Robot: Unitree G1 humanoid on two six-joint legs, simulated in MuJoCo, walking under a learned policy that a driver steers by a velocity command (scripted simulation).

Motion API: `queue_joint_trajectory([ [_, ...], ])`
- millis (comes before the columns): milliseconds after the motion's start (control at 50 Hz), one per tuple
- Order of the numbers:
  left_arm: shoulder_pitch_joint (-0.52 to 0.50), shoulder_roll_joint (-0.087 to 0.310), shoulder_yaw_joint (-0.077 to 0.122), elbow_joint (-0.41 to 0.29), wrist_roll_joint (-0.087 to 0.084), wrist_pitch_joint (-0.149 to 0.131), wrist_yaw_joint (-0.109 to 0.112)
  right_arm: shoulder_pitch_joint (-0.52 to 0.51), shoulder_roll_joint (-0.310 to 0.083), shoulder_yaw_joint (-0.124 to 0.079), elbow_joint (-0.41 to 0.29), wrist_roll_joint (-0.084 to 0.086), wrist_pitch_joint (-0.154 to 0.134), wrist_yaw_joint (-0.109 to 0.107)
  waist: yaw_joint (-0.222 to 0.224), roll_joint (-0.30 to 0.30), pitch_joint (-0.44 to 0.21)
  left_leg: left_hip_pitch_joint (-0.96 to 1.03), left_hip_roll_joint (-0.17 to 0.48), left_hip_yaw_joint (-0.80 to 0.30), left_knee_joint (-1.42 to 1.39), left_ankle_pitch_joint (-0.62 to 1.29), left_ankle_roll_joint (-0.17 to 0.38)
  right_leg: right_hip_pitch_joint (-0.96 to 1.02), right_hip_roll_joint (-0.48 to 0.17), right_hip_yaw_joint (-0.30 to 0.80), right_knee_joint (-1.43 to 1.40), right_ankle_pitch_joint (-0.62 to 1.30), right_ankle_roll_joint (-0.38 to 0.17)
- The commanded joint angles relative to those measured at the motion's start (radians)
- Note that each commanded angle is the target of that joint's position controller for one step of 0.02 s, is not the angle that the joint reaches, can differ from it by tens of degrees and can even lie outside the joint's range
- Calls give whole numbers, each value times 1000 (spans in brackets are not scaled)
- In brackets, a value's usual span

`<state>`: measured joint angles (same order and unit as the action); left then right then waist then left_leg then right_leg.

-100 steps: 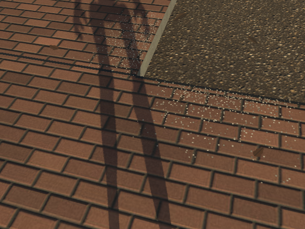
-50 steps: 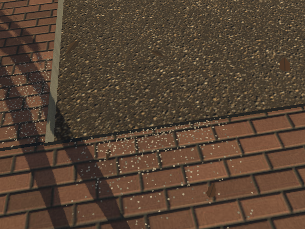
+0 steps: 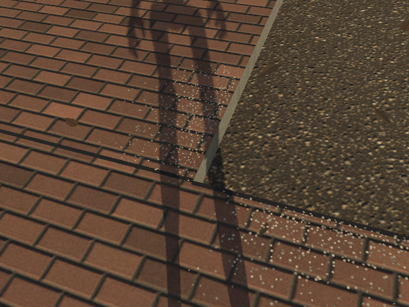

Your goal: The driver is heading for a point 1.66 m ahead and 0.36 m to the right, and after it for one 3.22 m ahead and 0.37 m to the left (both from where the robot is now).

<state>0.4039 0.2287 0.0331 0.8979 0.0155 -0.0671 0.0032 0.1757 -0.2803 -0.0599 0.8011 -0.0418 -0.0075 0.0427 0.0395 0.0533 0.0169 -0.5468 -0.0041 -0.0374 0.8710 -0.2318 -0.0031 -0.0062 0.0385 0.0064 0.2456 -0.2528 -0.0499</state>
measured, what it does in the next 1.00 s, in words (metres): walks ahead, turning right: left foot, then right foot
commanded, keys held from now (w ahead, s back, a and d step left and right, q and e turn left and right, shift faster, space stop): no key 0.16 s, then e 0.06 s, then w+e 0.70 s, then w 0.04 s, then w+q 0.04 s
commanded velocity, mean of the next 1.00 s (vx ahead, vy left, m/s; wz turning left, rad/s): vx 0.33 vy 0.00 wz -0.32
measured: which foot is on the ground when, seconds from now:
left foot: up 0.00-0.12, down 0.14-0.78, up 0.80-1.00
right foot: down 0.00-0.16, up 0.18-0.74, down 0.76-1.00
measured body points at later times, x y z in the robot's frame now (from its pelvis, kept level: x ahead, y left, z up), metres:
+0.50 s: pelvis +0.12 +0.03 +0.00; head +0.13 +0.03 +0.45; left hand +0.22 +0.28 -0.14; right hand +0.14 -0.24 -0.13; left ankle +0.14 +0.10 -0.75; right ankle +0.13 -0.11 -0.69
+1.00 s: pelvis +0.29 -0.11 +0.00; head +0.30 -0.14 +0.45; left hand +0.42 +0.13 -0.12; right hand +0.30 -0.39 -0.13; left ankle +0.41 +0.01 -0.67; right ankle +0.21 -0.14 -0.75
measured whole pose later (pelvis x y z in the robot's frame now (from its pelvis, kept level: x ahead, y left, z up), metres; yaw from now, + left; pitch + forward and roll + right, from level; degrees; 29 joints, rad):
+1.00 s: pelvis +0.29 -0.11 +0.00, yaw -25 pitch +2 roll +1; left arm 0.38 0.23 0.05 0.86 0.00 -0.05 -0.01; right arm 0.17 -0.27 -0.05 0.81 -0.05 -0.03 0.04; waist 0.02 0.05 0.02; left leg -0.63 0.10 0.02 1.02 -0.20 -0.03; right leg -0.08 0.09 0.02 0.30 -0.24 -0.10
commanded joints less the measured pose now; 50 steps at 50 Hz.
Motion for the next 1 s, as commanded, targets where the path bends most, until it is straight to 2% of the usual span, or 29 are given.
queue_joint_trajectory([
  [20,28,120,19,-15,0,-6,0,-131,9,21,-84,10,-14,1,16,-196,36,20,-10,108,-152,35,-8,-25,-190,56,32,768,-108],
  [80,46,140,20,8,0,5,4,-102,-9,21,-61,21,-15,-13,6,-205,13,153,-41,117,-265,80,31,-30,-205,75,107,845,-92],
  [100,32,144,19,10,-4,6,7,-55,-21,18,-40,20,-19,-21,-19,-194,-1,217,-50,108,-319,99,50,-30,-208,87,151,859,-82],
  [120,10,145,19,12,-13,6,9,25,-28,14,-8,13,-28,-31,-67,-163,-27,329,-56,102,-428,186,70,-44,-190,76,236,839,-60],
  [140,13,136,14,12,-20,2,9,106,-62,7,20,-1,-42,-41,-103,-119,-79,493,7,47,-480,337,89,-115,-165,57,336,712,-31],
  [160,25,92,-3,-26,-23,-1,12,224,-133,-4,35,-17,-53,-53,-126,15,-205,721,257,-186,-426,719,134,-265,-121,17,539,275,0],
  [180,175,17,-16,15,-55,25,17,219,-161,-11,48,20,-40,-56,-72,190,-341,768,448,-379,-421,963,312,-319,8,5,753,-364,13],
  [200,124,107,7,41,-25,54,29,177,-98,1,38,52,-34,-48,-77,43,-264,642,396,-337,-467,767,305,-330,-15,62,816,-386,11],
  [220,57,86,6,30,-8,61,25,85,-55,17,25,49,-33,-53,-55,39,-129,523,350,-262,-526,621,273,-369,-28,64,826,-351,11],
  [240,31,80,8,29,5,63,19,44,-52,16,20,38,-27,-55,-41,33,-72,469,303,-223,-592,391,238,-401,-46,52,820,-293,7],
  [260,10,92,16,29,16,68,9,40,-56,15,24,34,-25,-60,-34,49,-30,416,272,-185,-653,193,210,-410,-68,45,798,-231,4],
  [280,19,84,17,37,23,73,-1,33,-60,11,28,29,-23,-62,-23,65,-18,369,243,-151,-694,31,191,-392,-73,28,797,-178,4],
  [300,17,78,19,39,22,75,-10,34,-61,8,28,25,-27,-61,-22,65,-18,354,239,-142,-722,-56,186,-395,-70,17,807,-144,3],
  [340,-12,74,26,29,19,75,-23,48,-63,2,34,26,-40,-64,-20,53,-9,352,249,-129,-766,-152,191,-439,-80,12,805,-103,6],
  [400,-95,68,33,-6,23,78,-34,76,-72,-8,47,25,-55,-70,-26,38,19,376,277,-108,-809,-228,200,-540,-108,10,762,-57,18],
  [500,-178,61,39,-50,23,84,-53,117,-98,-23,58,23,-67,-70,-37,20,22,419,311,-43,-827,-267,206,-612,-125,-6,659,0,31],
  [600,-270,64,38,-106,22,87,-75,143,-126,-36,61,15,-71,-60,-62,27,41,420,330,54,-803,-264,191,-569,-124,-47,515,15,18],
  [680,-323,79,39,-149,20,80,-82,154,-144,-45,62,6,-69,-49,-85,40,54,428,338,119,-751,-256,170,-487,-108,-103,414,-41,-15],
  [720,-292,85,42,-152,24,71,-80,146,-154,-49,62,7,-59,-44,-67,29,57,416,339,159,-676,-224,157,-405,-84,-136,349,-66,-42],
  [740,-222,87,45,-133,30,63,-74,135,-154,-49,62,11,-52,-43,-29,4,44,367,317,209,-569,-153,140,-293,-49,-156,293,-61,-57],
  [760,-85,117,63,-85,33,51,-62,136,-133,-41,59,7,-47,-40,26,-72,-18,306,259,277,-339,3,113,-123,-10,-137,237,-97,-80],
  [780,93,209,91,-44,39,38,-40,106,-60,-17,20,-9,-42,-35,98,-299,-98,132,176,349,59,-26,57,51,-201,180,95,-304,-136],
  [800,95,324,108,-68,8,38,-25,29,-27,-10,-70,-11,-52,-23,80,-451,-70,-295,-19,218,293,-359,8,206,-392,731,-101,-433,-266],
  [820,65,279,97,-76,1,43,-17,-7,-89,-17,-62,-23,-56,-20,80,-224,-18,-365,58,73,369,-297,13,176,-407,645,-86,-289,-278],
  [840,19,236,84,-86,1,42,-11,-7,-89,-17,-58,0,-67,-12,42,-162,-2,-332,95,48,348,-174,18,124,-357,513,-30,-116,-252],
  [860,-27,200,75,-94,1,39,-9,16,-86,-15,-40,11,-74,-11,1,-106,17,-259,119,41,280,-96,14,51,-298,396,-21,63,-215],
  [900,-89,162,61,-119,-10,24,-6,50,-84,-13,-19,-13,-53,-8,-41,-112,-12,-158,121,49,222,-23,-10,-2,-215,273,-28,265,-180],
  [940,-59,164,60,-110,-19,6,-7,47,-71,-10,-23,-10,-27,-8,-55,-103,-26,-148,102,65,211,13,-31,-8,-194,227,-24,436,-190],
  [1000,4,150,53,-82,-17,-4,-4,-28,-43,4,-44,-2,-15,-5,-35,-104,10,-180,101,94,106,94,-36,0,-178,161,-46,544,-176],
])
